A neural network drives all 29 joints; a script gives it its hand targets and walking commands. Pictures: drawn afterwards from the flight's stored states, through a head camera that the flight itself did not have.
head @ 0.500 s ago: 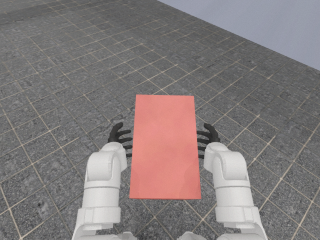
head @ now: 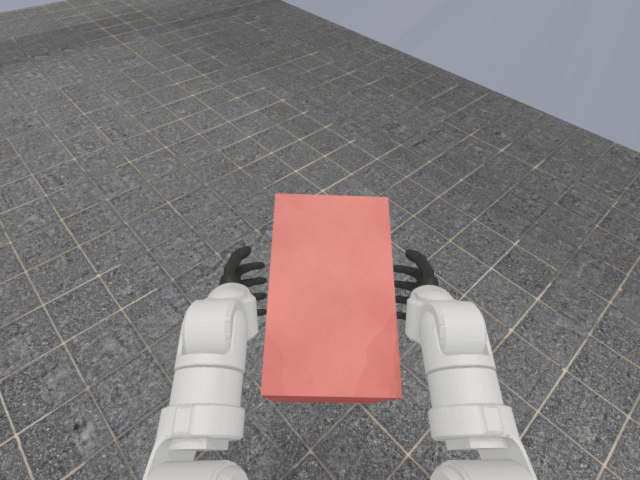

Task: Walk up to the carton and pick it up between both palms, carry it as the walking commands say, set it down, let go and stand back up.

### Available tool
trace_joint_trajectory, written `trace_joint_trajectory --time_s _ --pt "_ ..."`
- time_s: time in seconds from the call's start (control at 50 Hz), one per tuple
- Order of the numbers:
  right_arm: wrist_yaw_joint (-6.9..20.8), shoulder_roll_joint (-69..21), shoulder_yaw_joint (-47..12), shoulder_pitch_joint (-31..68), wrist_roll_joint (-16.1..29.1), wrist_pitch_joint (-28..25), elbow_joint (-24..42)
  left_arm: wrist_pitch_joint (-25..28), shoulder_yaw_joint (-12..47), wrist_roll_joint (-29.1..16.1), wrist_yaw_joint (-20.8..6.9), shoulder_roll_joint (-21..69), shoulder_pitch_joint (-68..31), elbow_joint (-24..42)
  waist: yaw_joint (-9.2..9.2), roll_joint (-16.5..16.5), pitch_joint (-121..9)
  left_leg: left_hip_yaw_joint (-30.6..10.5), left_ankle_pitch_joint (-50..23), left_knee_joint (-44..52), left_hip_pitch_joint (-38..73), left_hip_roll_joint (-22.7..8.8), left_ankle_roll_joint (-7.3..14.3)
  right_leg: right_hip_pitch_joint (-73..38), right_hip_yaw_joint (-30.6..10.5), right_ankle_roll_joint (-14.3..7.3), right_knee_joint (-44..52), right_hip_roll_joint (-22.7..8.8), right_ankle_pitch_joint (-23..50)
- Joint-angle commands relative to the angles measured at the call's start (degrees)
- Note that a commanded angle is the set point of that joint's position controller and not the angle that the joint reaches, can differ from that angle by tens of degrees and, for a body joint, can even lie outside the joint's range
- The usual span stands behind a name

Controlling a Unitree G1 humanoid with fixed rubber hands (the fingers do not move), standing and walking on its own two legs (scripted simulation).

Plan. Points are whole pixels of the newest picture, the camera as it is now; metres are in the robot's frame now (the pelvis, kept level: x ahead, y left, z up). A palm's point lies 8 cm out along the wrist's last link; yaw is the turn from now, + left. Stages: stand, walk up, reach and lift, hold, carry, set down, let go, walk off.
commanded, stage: carry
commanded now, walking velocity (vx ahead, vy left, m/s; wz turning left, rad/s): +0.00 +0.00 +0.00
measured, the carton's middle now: (326, 306) +0.37 +0.01 -0.03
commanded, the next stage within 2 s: hold in 0.36 s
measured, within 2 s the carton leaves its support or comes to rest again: neither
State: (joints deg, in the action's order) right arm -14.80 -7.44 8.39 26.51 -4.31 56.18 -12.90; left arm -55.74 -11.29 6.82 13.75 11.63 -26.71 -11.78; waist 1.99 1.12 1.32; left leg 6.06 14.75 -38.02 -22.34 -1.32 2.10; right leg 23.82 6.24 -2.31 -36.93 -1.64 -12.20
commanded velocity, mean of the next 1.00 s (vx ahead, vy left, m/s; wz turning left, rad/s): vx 0.00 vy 0.00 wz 0.00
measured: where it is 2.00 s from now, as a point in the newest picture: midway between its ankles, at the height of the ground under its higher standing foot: outside the picture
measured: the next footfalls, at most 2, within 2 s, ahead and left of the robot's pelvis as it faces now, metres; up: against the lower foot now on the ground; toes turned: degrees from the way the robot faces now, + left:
none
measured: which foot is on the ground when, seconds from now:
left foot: down 0.00-1.00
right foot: down 0.00-1.00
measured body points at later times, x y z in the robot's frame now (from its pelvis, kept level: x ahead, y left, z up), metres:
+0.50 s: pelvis +0.01 +0.00 +0.01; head -0.01 +0.00 +0.46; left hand +0.32 +0.13 +0.03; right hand +0.32 -0.12 +0.03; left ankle +0.06 +0.10 -0.72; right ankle +0.08 -0.10 -0.72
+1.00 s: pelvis +0.03 +0.01 +0.01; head -0.09 +0.03 +0.44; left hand +0.33 +0.12 +0.06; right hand +0.31 -0.12 +0.05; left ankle +0.06 +0.10 -0.72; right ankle +0.08 -0.10 -0.72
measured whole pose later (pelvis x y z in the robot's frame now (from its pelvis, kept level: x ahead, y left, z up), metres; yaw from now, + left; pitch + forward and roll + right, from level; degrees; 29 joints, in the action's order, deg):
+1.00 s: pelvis +0.03 +0.01 +0.01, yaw +3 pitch -8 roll -2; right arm -13.7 -9.8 14.2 19.0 -9.1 42.4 -33.3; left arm -42.2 -11.9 17.1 8.1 11.8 -24.6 -35.6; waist -2.1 1.8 -8.4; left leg 0.4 18.0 -37.2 -11.0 1.2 2.7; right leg 10.4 -0.8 -1.0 -33.6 3.3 -14.9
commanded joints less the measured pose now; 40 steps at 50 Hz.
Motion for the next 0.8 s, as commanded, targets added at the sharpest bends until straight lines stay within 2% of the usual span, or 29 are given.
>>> trace_joint_trajectory --time_s 0.0,0.34,0.36,0.38,0.4,0.42,0.44,0.46,0.5,0.54,0.58,0.64,0.7,0.78 --pt "17.1 -54.8 -29.9 48.4 20.3 -4.2 15.5 3.5 34.1 -23.4 -17.0 53.1 -47.2 11.7 -0.06 0.1 -35.8 -8.1 -7.2 7.8 10.3 -7.1 0.6 -13.9 -9.7 -0.3 7.0 -7.0 2.6" --pt "17.5 -55.0 -30.2 47.6 20.6 -4.1 16.0 3.6 34.7 -23.0 -17.1 53.9 -46.3 13.0 -0.02 -0.2 -36.6 -8.3 -6.4 8.3 11.3 -7.3 0.7 -14.2 -9.9 -0.2 7.6 -7.0 1.8" --pt "19.8 -56.1 -22.9 20.9 8.0 -7.4 -6.6 6.3 23.2 -7.4 -18.0 55.7 -14.5 -12.4 4.36 -6.3 -33.3 -8.8 -13.8 12.5 10.3 4.7 -1.6 -23.5 -10.1 0.6 10.1 7.3 5.7" --pt "21.1 -56.7 -25.3 26.6 8.1 -13.9 0.3 13.0 28.7 -10.4 -18.9 57.8 -24.6 0.2 1.39 -6.7 -39.4 -10.0 -21.2 11.6 14.5 3.8 -1.7 -23.4 -10.9 0.9 8.6 6.9 11.8" --pt "21.7 -59.6 -27.2 30.9 8.5 -16.3 3.3 15.3 30.2 -11.5 -20.0 58.7 -29.8 3.2 0.72 -4.5 -43.4 -9.9 -21.7 11.1 14.9 3.9 -2.0 -24.1 -11.1 0.9 7.5 6.3 16.0" --pt "21.7 -61.9 -28.4 36.7 9.3 -17.5 6.0 16.6 31.6 -13.1 -21.5 59.0 -35.2 3.9 -0.80 -1.6 -43.7 -10.0 -16.0 11.5 13.9 4.3 -1.3 -23.5 -11.5 1.3 8.2 5.6 14.6" --pt "21.5 -64.1 -29.7 40.2 9.8 -18.4 8.3 17.9 33.0 -14.2 -22.9 60.5 -39.4 3.6 -2.25 -0.1 -44.6 -10.0 -11.0 11.2 11.5 4.5 -0.7 -23.9 -12.3 2.0 8.5 5.0 11.4" --pt "20.8 -67.2 -30.5 41.5 10.6 -19.4 8.8 19.4 35.2 -16.2 -24.4 61.2 -44.4 4.6 -5.17 2.5 -42.8 -10.4 -7.8 10.1 10.8 4.4 0.0 -22.8 -13.6 3.0 9.2 3.9 8.8" --pt "20.8 -68.3 -32.0 47.9 12.3 -20.7 9.1 20.4 34.7 -16.0 -24.9 62.0 -47.2 2.1 -4.60 2.7 -40.4 -11.0 -4.2 9.0 11.4 4.5 0.1 -17.9 -13.1 2.7 8.9 4.4 2.9" --pt "21.0 -68.6 -29.4 50.6 11.8 -20.6 6.3 20.5 36.1 -16.1 -25.3 62.9 -50.4 -1.4 -7.04 1.5 -36.9 -11.0 3.5 8.1 11.9 4.5 0.1 -12.6 -12.0 2.5 8.6 5.1 -5.5" --pt "21.1 -67.5 -26.4 50.8 10.6 -20.6 1.9 20.8 34.7 -15.0 -25.9 62.3 -51.0 -6.1 -8.10 1.9 -34.3 -11.1 8.7 6.7 10.0 4.3 0.1 -11.0 -12.2 2.3 8.5 4.7 -11.7" --pt "21.9 -66.3 -22.2 51.7 9.1 -20.2 -6.0 21.4 29.3 -11.7 -26.0 62.0 -50.2 -14.8 -7.34 0.4 -30.6 -11.4 13.4 6.6 5.2 3.4 0.4 -12.2 -12.5 2.6 7.4 4.6 -13.9" --pt "23.0 -68.0 -18.6 50.5 8.6 -19.7 -13.8 22.1 23.4 -8.9 -25.8 62.8 -51.3 -18.5 -5.20 -0.5 -28.2 -11.0 11.7 6.9 2.3 2.6 0.4 -13.8 -13.3 2.9 7.6 4.3 -11.4" --pt "23.1 -71.7 -19.3 47.9 10.4 -18.6 -15.3 21.7 20.0 -7.8 -25.2 62.7 -49.8 -18.1 -2.16 1.3 -26.1 -10.8 0.4 7.7 4.8 2.5 0.3 -17.1 -13.8 3.5 9.1 3.8 0.5"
